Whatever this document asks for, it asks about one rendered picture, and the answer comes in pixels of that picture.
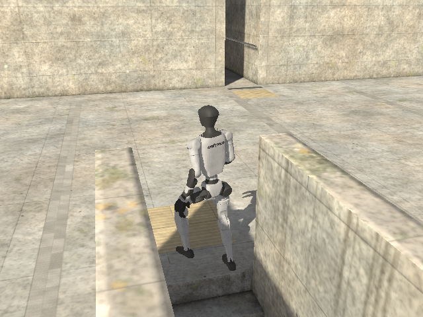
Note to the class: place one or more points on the right robot upper arm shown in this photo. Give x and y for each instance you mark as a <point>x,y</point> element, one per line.
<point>229,156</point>

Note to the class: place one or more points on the left robot upper arm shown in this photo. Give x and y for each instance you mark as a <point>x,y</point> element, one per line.
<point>193,147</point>

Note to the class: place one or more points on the robot left hand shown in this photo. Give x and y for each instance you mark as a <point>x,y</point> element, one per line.
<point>180,207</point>

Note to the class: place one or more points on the right robot thigh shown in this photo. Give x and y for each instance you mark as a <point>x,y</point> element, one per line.
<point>222,202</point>

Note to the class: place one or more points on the left robot forearm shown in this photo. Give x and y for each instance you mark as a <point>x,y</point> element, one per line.
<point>189,189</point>

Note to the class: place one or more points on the humanoid robot head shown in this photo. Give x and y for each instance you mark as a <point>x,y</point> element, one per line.
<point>208,116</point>

